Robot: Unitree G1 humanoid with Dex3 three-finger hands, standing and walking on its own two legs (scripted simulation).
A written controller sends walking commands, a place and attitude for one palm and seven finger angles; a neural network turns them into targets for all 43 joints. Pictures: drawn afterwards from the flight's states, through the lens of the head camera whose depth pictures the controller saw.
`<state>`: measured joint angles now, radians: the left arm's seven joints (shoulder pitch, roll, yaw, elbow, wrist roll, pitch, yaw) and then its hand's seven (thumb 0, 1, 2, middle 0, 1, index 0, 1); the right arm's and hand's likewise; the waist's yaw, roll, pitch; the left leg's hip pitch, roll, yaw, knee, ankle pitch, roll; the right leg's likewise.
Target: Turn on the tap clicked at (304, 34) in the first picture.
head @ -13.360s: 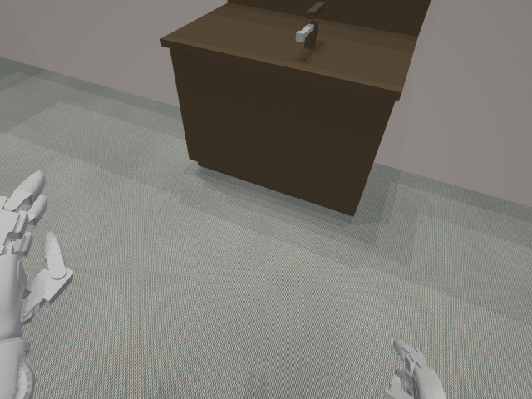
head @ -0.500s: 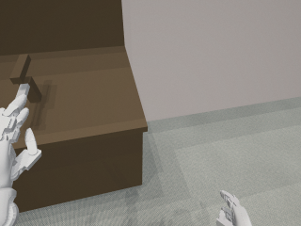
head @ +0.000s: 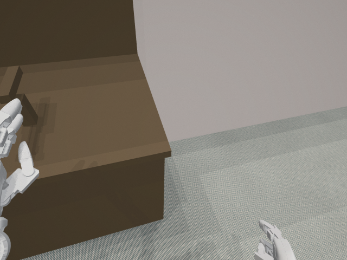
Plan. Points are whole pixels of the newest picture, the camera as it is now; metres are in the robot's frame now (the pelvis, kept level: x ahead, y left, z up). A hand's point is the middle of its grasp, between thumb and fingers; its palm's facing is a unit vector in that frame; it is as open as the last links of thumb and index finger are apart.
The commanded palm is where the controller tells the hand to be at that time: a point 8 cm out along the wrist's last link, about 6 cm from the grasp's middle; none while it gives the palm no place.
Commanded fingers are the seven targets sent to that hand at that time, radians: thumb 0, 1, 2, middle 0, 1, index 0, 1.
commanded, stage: shuffle to correct the standing spot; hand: left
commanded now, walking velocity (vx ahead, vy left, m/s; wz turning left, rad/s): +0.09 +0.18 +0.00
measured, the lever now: (6, 137) +0.36 +0.43 +0.07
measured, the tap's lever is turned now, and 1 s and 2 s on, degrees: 0 0 0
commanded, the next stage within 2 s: come to a stop and stand still in 0.84 s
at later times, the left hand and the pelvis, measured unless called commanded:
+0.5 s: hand (8, 161) +0.22 +0.28 +0.19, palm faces +0.36 -0.85 -0.39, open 7.4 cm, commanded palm +0.17 +0.32 +0.19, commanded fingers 0.00 0.90 0.90 -0.20 -0.30 -0.20 -0.30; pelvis +0.00 +0.05 +0.01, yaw -1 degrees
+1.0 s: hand out of the picture +0.23 +0.37 +0.19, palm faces +0.43 -0.81 -0.40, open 7.4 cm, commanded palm +0.17 +0.41 +0.19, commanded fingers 0.00 0.90 0.90 -0.20 -0.30 -0.20 -0.30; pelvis +0.01 +0.13 -0.01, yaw +1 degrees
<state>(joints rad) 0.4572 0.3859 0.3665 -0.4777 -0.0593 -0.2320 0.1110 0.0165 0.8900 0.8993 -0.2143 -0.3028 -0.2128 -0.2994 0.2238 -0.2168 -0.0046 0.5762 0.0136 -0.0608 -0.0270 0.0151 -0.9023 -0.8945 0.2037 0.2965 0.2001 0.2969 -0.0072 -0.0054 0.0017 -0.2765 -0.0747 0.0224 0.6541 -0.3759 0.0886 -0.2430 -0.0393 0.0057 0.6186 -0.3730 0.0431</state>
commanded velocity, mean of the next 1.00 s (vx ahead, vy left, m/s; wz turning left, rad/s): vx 0.11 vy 0.11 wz -0.02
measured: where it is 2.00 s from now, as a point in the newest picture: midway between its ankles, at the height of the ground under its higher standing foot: outside the picture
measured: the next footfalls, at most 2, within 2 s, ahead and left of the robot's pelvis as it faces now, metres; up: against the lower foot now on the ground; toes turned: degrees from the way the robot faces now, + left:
right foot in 0.58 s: +0.07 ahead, +0.02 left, +0.00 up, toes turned -1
left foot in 0.86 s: +0.07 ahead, +0.26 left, +0.00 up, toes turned +4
